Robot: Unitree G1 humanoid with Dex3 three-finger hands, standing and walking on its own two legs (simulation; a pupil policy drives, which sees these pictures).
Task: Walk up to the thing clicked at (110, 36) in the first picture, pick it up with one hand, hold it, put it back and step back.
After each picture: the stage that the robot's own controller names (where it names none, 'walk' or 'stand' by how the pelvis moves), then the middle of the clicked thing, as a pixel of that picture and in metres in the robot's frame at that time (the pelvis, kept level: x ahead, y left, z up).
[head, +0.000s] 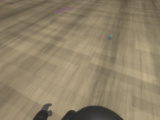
stand; (110, 37) +2.00 -0.45 -0.72
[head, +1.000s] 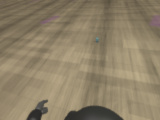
walk; (97, 40) +1.86 +0.02 -0.69
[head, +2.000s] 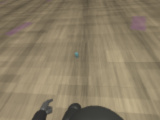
walk; (76, 55) +1.20 +0.39 -0.71
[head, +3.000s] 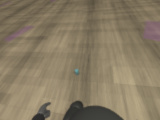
walk; (76, 72) +0.77 +0.32 -0.72
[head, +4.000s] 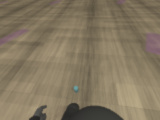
walk; (76, 89) +0.50 +0.22 -0.72
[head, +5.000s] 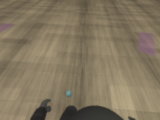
stand; (68, 94) +0.37 +0.24 -0.71
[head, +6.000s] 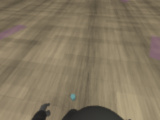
stand; (73, 97) +0.35 +0.20 -0.72
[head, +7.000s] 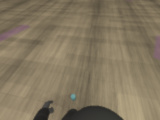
stand; (73, 97) +0.34 +0.21 -0.72
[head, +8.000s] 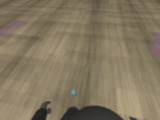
stand; (73, 93) +0.37 +0.21 -0.72
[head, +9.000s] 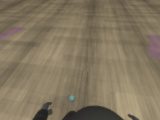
stand; (72, 98) +0.33 +0.22 -0.72
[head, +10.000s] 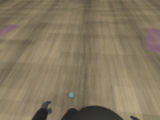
stand; (71, 95) +0.33 +0.23 -0.72
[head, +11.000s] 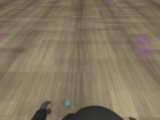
stand; (67, 104) +0.27 +0.24 -0.72
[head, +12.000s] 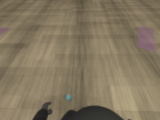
stand; (68, 98) +0.29 +0.25 -0.72
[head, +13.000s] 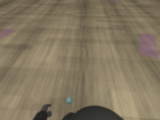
stand; (69, 100) +0.30 +0.24 -0.72
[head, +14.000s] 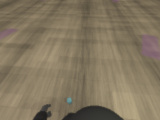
stand; (69, 101) +0.30 +0.23 -0.73
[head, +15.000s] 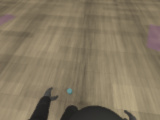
go down; (69, 91) +0.33 +0.22 -0.70
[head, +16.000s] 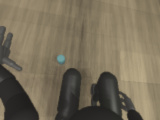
go down; (61, 60) +0.42 +0.23 -0.30
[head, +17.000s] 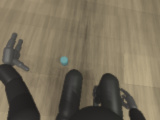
close in; (64, 61) +0.42 +0.22 -0.30
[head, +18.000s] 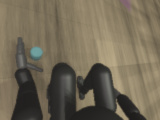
close in; (36, 54) +0.41 +0.26 -0.22
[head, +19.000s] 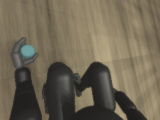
close; (27, 53) +0.40 +0.27 -0.22
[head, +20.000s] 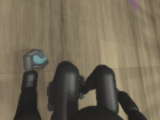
lift; (38, 59) +0.34 +0.27 -0.21
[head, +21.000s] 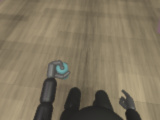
lift; (63, 71) +0.32 +0.19 +0.00
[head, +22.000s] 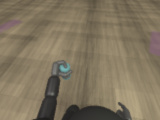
hold; (65, 71) +0.33 +0.19 +0.02
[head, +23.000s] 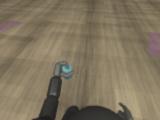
hold; (67, 72) +0.33 +0.17 +0.01
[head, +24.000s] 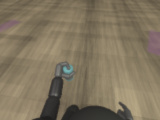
hold; (68, 73) +0.33 +0.16 +0.00
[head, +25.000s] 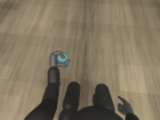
crouch; (63, 61) +0.40 +0.19 -0.07
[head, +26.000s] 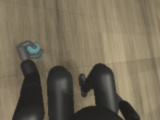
lower; (35, 52) +0.42 +0.26 -0.22
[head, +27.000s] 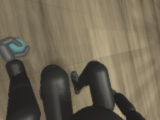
lower; (18, 49) +0.42 +0.29 -0.23
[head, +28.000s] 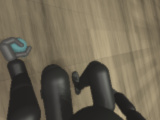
lower; (20, 48) +0.42 +0.29 -0.23
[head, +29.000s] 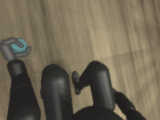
lower; (20, 49) +0.42 +0.29 -0.23
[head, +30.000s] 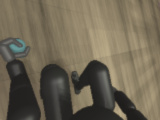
lower; (19, 49) +0.42 +0.29 -0.23
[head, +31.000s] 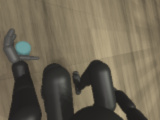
withdraw; (23, 50) +0.41 +0.27 -0.23
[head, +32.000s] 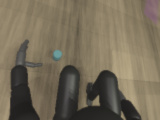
stand; (57, 56) +0.42 +0.24 -0.27
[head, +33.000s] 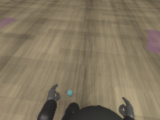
stand; (70, 93) +0.36 +0.20 -0.64
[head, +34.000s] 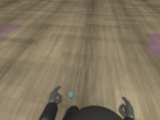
stand; (70, 95) +0.37 +0.22 -0.66
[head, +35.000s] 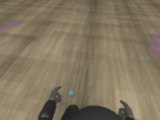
stand; (71, 93) +0.36 +0.21 -0.67
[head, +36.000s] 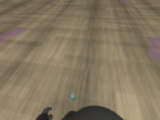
walk; (72, 97) +0.37 +0.22 -0.72
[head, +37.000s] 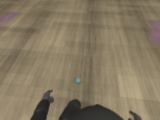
walk; (78, 81) +0.47 +0.15 -0.71
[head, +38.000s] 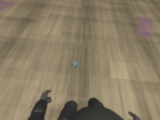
walk; (74, 65) +0.74 +0.18 -0.71
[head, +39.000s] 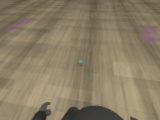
stand; (80, 63) +0.98 +0.21 -0.70
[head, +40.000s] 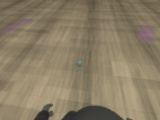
stand; (79, 64) +0.97 +0.21 -0.72
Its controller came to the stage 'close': yes
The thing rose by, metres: 0.72
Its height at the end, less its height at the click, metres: +0.00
